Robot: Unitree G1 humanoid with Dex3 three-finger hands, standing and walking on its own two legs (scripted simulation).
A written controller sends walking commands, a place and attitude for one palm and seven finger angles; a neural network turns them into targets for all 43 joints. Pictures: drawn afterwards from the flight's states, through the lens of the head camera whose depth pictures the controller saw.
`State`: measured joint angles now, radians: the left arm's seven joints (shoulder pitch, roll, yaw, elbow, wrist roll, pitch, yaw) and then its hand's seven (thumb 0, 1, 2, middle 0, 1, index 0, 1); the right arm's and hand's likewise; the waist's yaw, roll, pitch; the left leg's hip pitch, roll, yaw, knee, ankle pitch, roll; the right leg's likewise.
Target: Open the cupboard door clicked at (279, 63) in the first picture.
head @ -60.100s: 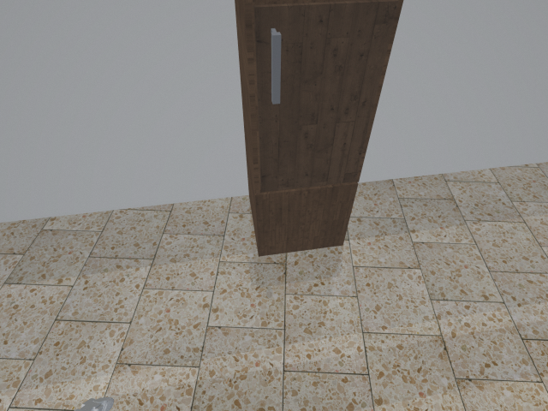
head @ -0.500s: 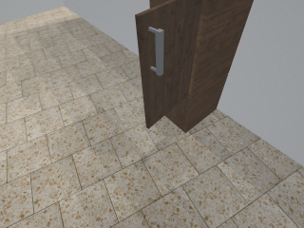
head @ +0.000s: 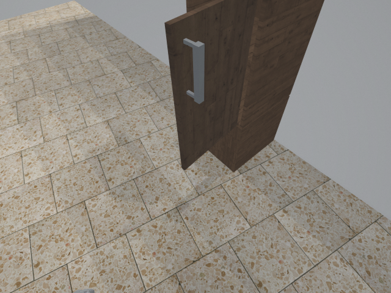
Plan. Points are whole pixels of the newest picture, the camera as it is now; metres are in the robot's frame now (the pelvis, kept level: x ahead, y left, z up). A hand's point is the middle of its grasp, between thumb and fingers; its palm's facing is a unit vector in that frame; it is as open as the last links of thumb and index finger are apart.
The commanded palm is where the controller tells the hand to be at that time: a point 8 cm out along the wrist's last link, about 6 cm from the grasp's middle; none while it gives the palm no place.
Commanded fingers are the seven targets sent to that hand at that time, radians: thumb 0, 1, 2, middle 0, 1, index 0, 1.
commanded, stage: look to check the result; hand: left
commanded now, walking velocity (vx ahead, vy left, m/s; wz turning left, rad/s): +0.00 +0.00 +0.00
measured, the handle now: (193, 72) +0.63 +0.04 +0.10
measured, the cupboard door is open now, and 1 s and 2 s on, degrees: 96 96 96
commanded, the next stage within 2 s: stand and wait in 0.42 s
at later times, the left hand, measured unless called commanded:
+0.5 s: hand out of the picture +0.10 +0.24 -0.15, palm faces -0.02 -0.94 -0.35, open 7.4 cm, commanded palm none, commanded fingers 0.00 0.90 0.90 -0.20 -0.30 -0.20 -0.30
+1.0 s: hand out of the picture +0.09 +0.24 -0.16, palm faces -0.04 -0.94 -0.33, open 7.4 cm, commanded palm none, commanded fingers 0.00 0.90 0.90 -0.20 -0.30 -0.20 -0.30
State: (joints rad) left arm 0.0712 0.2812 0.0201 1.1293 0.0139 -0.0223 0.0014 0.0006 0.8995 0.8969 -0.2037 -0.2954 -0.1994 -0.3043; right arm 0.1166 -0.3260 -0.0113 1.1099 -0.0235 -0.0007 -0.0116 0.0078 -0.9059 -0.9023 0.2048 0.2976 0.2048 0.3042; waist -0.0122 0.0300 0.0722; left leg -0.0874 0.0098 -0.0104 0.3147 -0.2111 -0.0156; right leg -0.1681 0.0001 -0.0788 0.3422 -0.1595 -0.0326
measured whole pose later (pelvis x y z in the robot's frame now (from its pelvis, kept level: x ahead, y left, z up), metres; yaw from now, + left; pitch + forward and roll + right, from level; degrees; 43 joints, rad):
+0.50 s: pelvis +0.02 -0.01 +0.00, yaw -1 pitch -1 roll +0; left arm 0.08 0.30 0.02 1.13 0.01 -0.02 0.01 0.00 0.90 0.90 -0.20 -0.30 -0.20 -0.30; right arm 0.12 -0.32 -0.01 1.11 -0.02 0.00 -0.01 0.01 -0.91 -0.90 0.21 0.30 0.21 0.30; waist -0.01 0.04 0.07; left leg -0.05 0.03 0.00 0.29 -0.23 -0.03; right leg -0.13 0.02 -0.07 0.32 -0.17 -0.04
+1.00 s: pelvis +0.01 +0.00 +0.00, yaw -1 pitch -1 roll +0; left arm 0.10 0.31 0.02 1.14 0.01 -0.02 0.00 0.00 0.90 0.90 -0.20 -0.30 -0.20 -0.30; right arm 0.14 -0.32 -0.01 1.13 -0.02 0.00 -0.01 0.01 -0.91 -0.90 0.21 0.30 0.21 0.30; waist -0.01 0.02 0.07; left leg -0.04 0.02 0.01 0.28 -0.22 -0.01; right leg -0.13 0.01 -0.06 0.31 -0.16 -0.03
